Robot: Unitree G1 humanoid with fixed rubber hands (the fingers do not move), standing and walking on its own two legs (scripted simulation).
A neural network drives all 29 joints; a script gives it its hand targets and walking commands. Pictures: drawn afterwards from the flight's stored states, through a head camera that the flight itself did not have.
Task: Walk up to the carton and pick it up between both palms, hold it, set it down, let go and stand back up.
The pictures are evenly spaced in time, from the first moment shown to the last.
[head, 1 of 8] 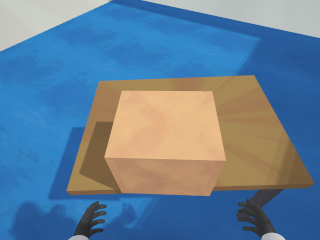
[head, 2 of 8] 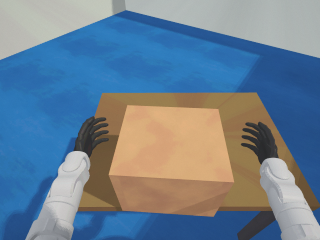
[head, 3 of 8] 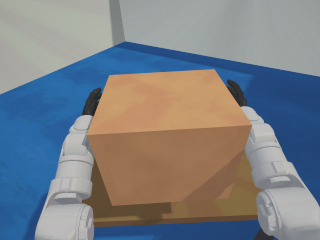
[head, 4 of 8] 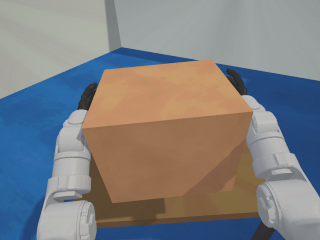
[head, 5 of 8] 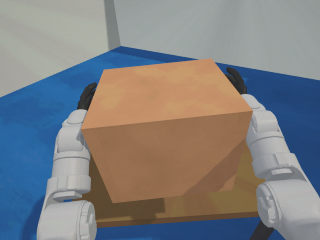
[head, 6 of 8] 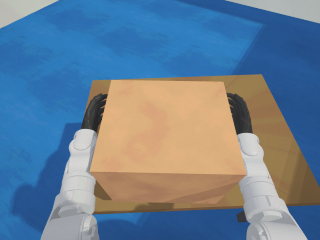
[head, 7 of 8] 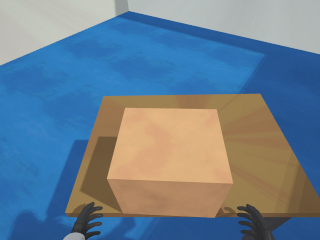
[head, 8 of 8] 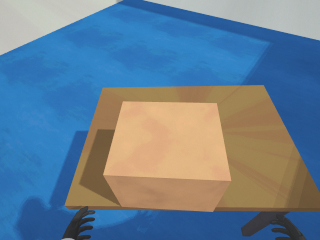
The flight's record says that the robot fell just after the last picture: no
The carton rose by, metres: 0.23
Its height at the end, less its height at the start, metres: +0.00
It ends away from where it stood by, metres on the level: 0.01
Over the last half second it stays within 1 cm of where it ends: yes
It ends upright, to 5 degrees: yes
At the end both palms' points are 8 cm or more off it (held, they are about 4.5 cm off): yes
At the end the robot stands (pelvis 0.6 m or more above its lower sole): yes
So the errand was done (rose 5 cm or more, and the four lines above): yes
